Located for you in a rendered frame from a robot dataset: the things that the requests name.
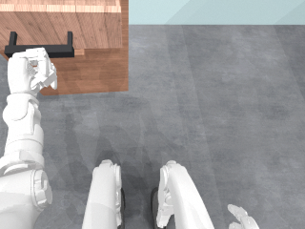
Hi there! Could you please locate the robot left hand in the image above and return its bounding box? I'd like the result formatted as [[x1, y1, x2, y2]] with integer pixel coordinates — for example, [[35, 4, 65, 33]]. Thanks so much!
[[8, 48, 57, 98]]

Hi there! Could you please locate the cabinet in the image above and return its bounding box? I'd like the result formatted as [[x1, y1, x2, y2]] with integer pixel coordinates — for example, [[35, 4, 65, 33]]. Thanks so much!
[[0, 0, 129, 96]]

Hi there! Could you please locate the drawer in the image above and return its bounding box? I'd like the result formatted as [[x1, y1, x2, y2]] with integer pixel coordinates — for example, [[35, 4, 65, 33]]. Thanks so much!
[[0, 0, 123, 51]]

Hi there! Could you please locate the handle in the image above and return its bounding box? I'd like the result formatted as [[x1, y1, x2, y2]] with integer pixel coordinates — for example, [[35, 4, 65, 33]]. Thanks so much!
[[50, 49, 86, 60], [4, 31, 74, 58]]

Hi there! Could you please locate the robot left forearm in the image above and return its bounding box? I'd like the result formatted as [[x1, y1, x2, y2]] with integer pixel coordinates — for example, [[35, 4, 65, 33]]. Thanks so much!
[[0, 93, 45, 177]]

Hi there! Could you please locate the left robot shin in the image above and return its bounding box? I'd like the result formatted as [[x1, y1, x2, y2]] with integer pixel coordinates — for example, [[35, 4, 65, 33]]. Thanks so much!
[[92, 159, 122, 225]]

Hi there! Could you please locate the left robot upper arm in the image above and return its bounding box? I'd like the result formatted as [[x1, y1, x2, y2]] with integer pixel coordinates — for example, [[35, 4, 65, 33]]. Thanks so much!
[[0, 169, 52, 229]]

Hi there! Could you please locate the right robot shin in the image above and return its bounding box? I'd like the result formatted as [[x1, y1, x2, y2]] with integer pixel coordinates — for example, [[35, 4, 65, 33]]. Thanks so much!
[[156, 160, 186, 227]]

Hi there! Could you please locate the robot shin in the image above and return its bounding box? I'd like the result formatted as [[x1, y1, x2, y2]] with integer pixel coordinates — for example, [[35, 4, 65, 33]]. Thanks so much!
[[156, 160, 186, 227], [92, 159, 122, 225]]

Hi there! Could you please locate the robot right hand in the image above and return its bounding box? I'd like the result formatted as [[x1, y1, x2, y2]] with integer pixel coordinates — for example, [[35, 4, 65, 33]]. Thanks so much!
[[227, 204, 259, 229]]

